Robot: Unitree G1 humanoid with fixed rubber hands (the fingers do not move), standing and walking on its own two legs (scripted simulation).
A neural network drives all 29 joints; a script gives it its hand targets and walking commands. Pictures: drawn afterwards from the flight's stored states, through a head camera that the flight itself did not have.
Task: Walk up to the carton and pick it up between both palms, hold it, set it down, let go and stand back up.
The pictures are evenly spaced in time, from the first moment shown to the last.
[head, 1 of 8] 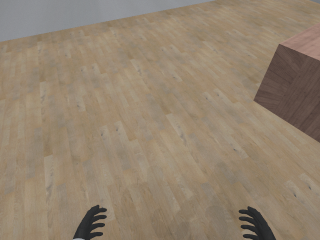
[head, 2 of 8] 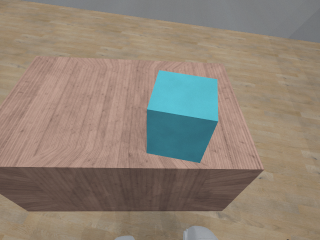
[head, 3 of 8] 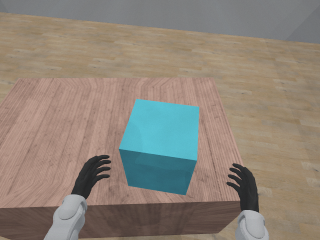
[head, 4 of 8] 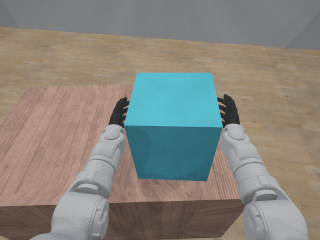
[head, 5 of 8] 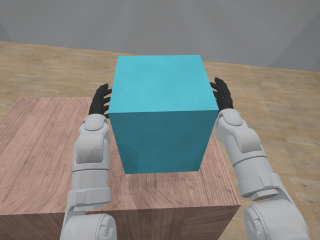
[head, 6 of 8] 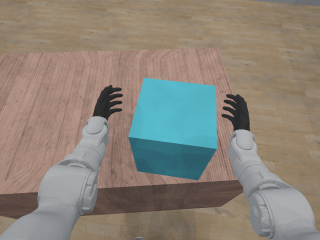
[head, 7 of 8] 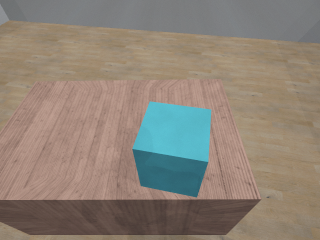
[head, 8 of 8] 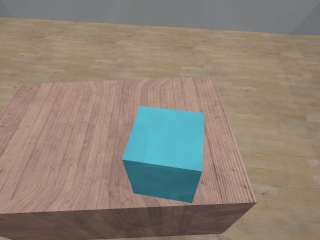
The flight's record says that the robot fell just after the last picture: no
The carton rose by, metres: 0.25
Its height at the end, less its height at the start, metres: +0.00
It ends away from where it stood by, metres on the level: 0.03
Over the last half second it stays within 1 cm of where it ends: yes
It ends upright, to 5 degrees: yes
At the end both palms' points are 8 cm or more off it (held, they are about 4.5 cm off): yes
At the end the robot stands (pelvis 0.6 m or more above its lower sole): yes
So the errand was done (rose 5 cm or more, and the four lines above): yes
